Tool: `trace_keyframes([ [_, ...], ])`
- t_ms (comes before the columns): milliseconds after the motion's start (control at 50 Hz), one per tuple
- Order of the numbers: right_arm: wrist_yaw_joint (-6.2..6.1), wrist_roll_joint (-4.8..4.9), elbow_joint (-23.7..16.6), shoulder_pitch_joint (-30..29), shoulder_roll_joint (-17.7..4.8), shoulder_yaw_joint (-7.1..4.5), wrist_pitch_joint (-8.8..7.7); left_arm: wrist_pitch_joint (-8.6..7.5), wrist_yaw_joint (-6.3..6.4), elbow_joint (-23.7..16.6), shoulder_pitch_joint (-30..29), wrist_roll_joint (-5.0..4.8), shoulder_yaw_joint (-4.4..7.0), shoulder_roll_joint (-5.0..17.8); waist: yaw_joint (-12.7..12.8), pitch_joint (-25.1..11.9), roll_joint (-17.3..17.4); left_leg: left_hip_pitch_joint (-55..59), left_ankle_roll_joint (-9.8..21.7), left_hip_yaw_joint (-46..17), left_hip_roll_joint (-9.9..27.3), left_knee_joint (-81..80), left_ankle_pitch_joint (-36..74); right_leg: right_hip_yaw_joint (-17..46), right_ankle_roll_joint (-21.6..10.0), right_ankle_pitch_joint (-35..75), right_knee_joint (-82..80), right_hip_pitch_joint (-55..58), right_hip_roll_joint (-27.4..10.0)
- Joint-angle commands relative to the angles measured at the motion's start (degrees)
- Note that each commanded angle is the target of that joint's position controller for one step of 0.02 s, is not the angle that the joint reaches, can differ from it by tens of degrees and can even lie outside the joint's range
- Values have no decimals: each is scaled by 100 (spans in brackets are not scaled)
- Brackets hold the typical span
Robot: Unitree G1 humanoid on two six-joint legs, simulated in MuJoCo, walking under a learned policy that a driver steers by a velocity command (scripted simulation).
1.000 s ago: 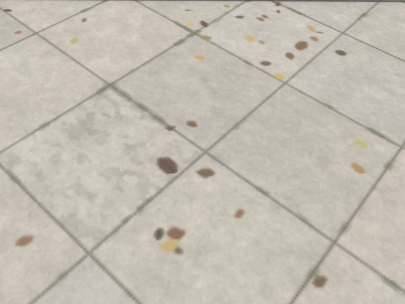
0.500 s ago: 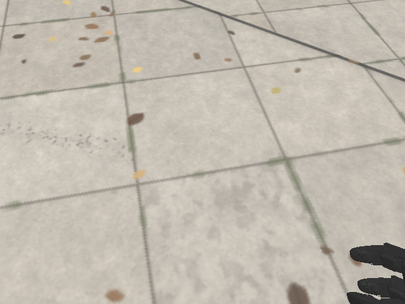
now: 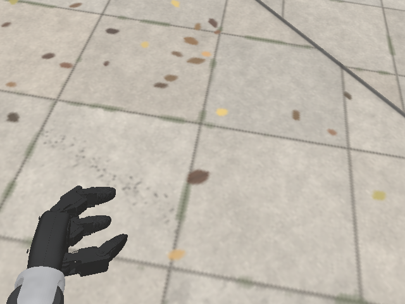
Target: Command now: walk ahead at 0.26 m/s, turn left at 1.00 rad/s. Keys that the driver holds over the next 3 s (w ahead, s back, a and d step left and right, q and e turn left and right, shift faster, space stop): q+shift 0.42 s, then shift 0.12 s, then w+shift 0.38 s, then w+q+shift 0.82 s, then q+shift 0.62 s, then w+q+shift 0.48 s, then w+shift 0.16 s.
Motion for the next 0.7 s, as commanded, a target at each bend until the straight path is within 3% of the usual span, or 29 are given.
trace_keyframes([
  [20,76,-184,-820,235,-144,87,-16,176,135,123,2782,321,335,957,1170,-3446,-763,-2780,-838,39,-69,4042,-1980,2626,-1501,5010,1084,5968,-2978],
  [40,201,-51,-871,881,-673,25,37,237,47,214,2312,163,446,1161,754,-3879,-1136,-3200,-1044,62,580,5368,-1274,3709,-2394,3271,892,5870,-3786],
  [60,216,25,-877,345,-912,-30,168,313,91,-39,1585,125,448,908,790,-3287,-571,-3578,-1133,468,1114,5457,-544,3268,-2327,749,402,5197,-3243],
  [80,153,2,-985,-354,-1065,-109,274,401,166,-120,1195,124,317,469,839,-2333,113,-3660,-1139,832,1317,5049,43,2372,-1944,-657,13,4047,-2611],
  [100,64,-10,-1096,-625,-1055,-156,389,481,196,-115,927,121,220,369,675,-1571,348,-3409,-1158,1004,1408,4757,247,1694,-1697,-896,-301,2932,-2170],
  [120,30,-20,-1211,-726,-914,-137,443,517,175,-3,747,94,242,449,532,-960,319,-3143,-1103,1083,1535,4143,235,1070,-1528,-816,-516,2055,-1876],
  [140,11,-26,-1281,-728,-644,-83,451,499,141,134,716,98,302,534,459,-702,153,-2851,-1047,1233,1622,3478,265,486,-1407,-545,-668,1525,-1649],
  [180,-5,-60,-1392,-864,-298,9,369,448,72,395,852,101,443,773,558,-848,-189,-2616,-1020,1475,1738,2519,511,-97,-1518,460,-797,1569,-1617],
  [240,102,-58,-1399,-998,-420,1,354,501,65,540,753,51,535,934,571,-1363,-231,-2109,-866,1497,1952,1540,1278,-401,-1579,254,-821,1894,-1943],
  [320,267,-63,-1500,-1400,-743,-132,488,578,17,662,619,-61,618,1141,619,-1075,-456,-1422,-585,1845,1866,498,1579,-960,-1287,-1484,-924,1628,-1994],
  [380,314,-79,-1531,-1452,-813,-248,536,630,-3,796,767,-151,644,1142,546,-980,-281,-878,-285,2114,1635,-600,1618,-1280,-916,-2262,-378,1688,-1985],
  [400,269,-94,-1443,-1208,-928,-333,539,661,-20,894,968,-152,612,989,480,-996,-6,-361,-96,1998,1536,-972,1740,-1480,-657,-2664,172,1386,-1815],
  [420,173,-100,-1383,-763,-1458,-510,508,712,-64,971,1254,-78,558,758,413,-818,1294,377,416,542,2255,-1966,2985,-2019,-134,-3674,1816,395,-1183],
  [440,99,-251,-1557,-905,-2029,-553,408,702,-49,481,964,99,475,649,623,-967,2418,659,1579,-1691,3387,-2260,3194,-1543,240,-4949,3412,-1260,-314],
  [460,131,-359,-1654,-1090,-1656,-474,259,670,-14,482,549,32,552,918,297,-1170,1517,432,1699,-1436,3356,-2401,3125,-652,166,-4729,4164,-1393,-325],
  [480,124,-348,-1618,-1287,-1464,-370,160,673,0,504,584,-72,573,984,497,-1090,1278,234,1396,-952,3169,-2381,3009,-507,28,-4217,4254,-1355,-398],
  [500,99,-244,-1640,-1572,-1223,-301,131,691,53,682,834,-46,602,1007,667,-1076,931,110,1052,-518,2934,-2255,2884,-479,16,-3764,4146,-1232,-531],
  [520,69,-173,-1662,-1800,-1018,-220,148,714,92,750,951,30,612,1030,731,-1103,961,-64,895,-259,2809,-2154,3107,-519,86,-3495,4074,-1029,-547],
  [540,34,-209,-1676,-1898,-914,-151,166,728,76,796,1040,53,610,1006,803,-1185,1058,-355,874,-20,2654,-2087,3522,-623,154,-3317,4256,-632,-478],
  [560,26,-207,-1609,-1730,-809,-116,157,706,9,864,1289,19,597,947,823,-1451,1019,-342,818,98,2469,-2204,2323,-698,158,-3000,4167,-445,-461],
  [580,46,-189,-1558,-1556,-783,-102,119,672,-68,887,1346,-38,564,866,748,-1490,1055,-306,787,24,2359,-2396,809,-790,153,-2763,3889,-418,-450],
  [620,90,-188,-1464,-1378,-865,-95,38,599,-170,786,1092,-108,498,769,584,-1170,1266,-373,808,-366,2435,-2780,-428,-811,124,-2683,3089,-443,-413],
  [700,123,-188,-1319,-1218,-942,-98,-124,393,-269,742,940,-163,438,729,493,-705,1298,-543,818,-453,2593,-2876,-411,-769,-76,-2797,1891,-68,-432],
])
Next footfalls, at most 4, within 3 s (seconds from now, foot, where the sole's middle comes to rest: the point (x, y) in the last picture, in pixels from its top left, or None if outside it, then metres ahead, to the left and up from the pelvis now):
0.40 left None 0.13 0.11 -0.75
0.86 right None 0.29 -0.07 -0.75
1.30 left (72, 282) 0.51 0.32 -0.75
1.72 right None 0.89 0.62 -0.75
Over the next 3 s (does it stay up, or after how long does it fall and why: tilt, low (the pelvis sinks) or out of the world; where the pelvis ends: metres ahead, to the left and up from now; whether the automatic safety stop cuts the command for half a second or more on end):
stays up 0.68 1.11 0.00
